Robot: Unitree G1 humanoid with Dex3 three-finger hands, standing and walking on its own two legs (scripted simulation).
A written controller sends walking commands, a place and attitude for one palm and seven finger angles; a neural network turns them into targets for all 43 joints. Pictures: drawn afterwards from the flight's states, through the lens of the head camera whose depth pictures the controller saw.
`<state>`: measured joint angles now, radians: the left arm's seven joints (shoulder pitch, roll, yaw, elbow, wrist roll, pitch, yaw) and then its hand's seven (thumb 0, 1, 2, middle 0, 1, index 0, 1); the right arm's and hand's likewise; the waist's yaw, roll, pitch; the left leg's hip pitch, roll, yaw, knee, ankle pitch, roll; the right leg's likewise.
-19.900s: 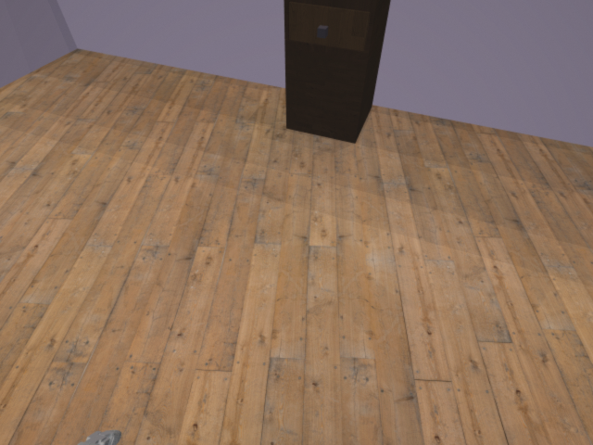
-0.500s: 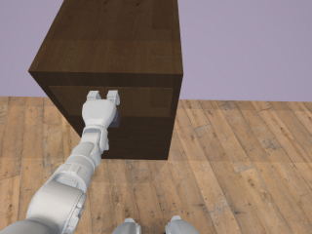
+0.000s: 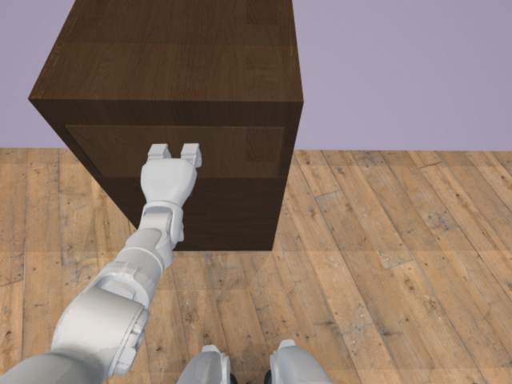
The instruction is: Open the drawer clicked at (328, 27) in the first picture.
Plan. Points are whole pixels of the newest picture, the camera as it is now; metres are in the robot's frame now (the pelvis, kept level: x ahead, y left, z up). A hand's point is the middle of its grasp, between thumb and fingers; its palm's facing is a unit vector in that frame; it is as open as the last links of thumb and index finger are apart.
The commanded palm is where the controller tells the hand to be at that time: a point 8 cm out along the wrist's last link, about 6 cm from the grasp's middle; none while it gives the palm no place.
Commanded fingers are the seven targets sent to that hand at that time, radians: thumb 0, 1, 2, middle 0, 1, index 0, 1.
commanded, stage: lower the fingers behind the handle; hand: left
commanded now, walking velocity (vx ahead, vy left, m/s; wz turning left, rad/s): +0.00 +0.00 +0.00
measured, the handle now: (182, 173) +0.50 +0.12 -0.07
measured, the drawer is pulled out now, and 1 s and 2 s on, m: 0.00 0.00 0.00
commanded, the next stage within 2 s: close the thumb around the handle in 0.88 s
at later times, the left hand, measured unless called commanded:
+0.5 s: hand (180, 199) +0.45 +0.12 -0.08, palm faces -0.05 -0.02 -1.00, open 13.8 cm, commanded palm +0.43 +0.12 -0.03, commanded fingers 0.00 -0.50 0.30 -0.30 -1.20 -0.30 -1.20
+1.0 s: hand (180, 199) +0.45 +0.12 -0.08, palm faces -0.07 -0.03 -1.00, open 13.8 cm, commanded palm +0.43 +0.12 -0.03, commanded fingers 0.00 -0.39 0.35 -0.31 -1.21 -0.31 -1.21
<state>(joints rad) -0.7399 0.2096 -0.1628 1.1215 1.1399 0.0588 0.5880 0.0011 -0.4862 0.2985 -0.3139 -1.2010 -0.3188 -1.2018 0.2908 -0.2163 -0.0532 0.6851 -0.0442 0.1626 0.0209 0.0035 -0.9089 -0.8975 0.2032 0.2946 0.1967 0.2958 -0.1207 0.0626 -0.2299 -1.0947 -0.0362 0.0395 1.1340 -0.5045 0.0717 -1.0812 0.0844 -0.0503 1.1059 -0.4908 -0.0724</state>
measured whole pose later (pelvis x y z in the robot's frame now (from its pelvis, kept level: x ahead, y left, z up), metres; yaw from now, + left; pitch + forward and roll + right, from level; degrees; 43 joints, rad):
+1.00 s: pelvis +0.00 -0.02 -0.02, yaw +1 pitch +30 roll -1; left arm -0.75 0.25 -0.14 1.10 1.14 0.04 0.58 0.00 -0.49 0.30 -0.30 -1.20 -0.31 -1.20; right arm 0.28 -0.22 -0.05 0.68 -0.05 0.13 0.02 0.00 -0.91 -0.90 0.20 0.29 0.20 0.30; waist -0.12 0.06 -0.24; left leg -1.21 -0.03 0.03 1.23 -0.54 0.05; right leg -1.20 0.09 -0.07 1.20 -0.53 -0.10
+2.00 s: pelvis +0.00 -0.01 -0.01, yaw -1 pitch +29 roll +0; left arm -0.67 0.25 -0.12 1.03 1.14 0.03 0.58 0.02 0.48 0.66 -0.27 -1.35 -0.30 -1.35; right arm 0.28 -0.21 -0.05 0.67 -0.04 0.15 0.02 0.00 -0.91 -0.90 0.20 0.29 0.20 0.30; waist -0.12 0.06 -0.23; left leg -1.17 -0.02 0.05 1.20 -0.53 0.06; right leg -1.17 0.10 -0.04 1.18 -0.52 -0.09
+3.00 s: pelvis +0.03 -0.01 +0.00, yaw -1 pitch +25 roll +1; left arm -0.03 0.17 -0.22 0.50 1.19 0.06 0.62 0.05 0.52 0.64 -0.22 -1.32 -0.27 -1.31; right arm 0.17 -0.21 -0.03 0.56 -0.05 0.18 0.06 0.01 -0.91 -0.90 0.20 0.29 0.20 0.30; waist -0.03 0.03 -0.25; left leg -1.00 -0.04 0.04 1.15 -0.58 0.05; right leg -1.01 0.10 -0.02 1.15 -0.57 -0.09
